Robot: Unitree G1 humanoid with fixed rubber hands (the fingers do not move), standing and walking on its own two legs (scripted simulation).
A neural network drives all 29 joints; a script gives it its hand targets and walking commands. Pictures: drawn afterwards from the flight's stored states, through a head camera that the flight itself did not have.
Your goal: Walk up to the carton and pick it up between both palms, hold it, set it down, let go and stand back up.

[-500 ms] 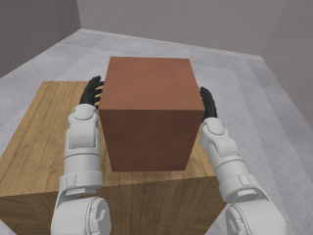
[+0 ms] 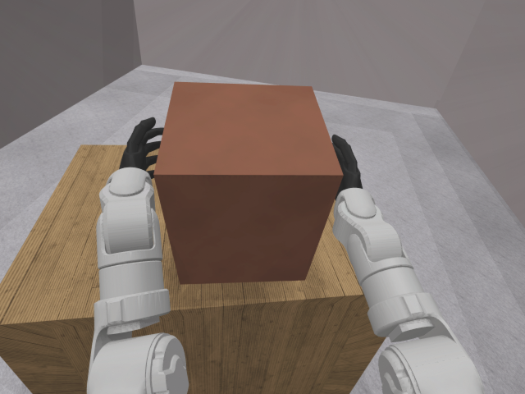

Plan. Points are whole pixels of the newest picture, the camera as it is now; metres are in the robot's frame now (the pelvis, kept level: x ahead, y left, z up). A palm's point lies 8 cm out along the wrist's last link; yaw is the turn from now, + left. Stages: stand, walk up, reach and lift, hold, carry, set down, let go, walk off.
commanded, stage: reach and lift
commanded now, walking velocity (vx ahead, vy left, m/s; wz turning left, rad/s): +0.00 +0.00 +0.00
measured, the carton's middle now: (244, 187) +0.39 +0.03 +0.17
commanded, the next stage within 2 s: hold in 0.66 s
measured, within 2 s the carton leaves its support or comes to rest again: neither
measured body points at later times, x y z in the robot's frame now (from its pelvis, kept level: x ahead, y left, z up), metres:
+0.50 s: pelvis +0.01 +0.00 +0.00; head -0.06 +0.03 +0.45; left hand +0.40 +0.16 +0.24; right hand +0.39 -0.15 +0.23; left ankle +0.04 +0.13 -0.75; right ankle +0.00 -0.12 -0.75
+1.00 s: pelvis -0.01 +0.00 +0.00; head -0.09 +0.02 +0.44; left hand +0.36 +0.16 +0.25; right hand +0.35 -0.15 +0.24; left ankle +0.04 +0.13 -0.75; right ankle +0.00 -0.12 -0.75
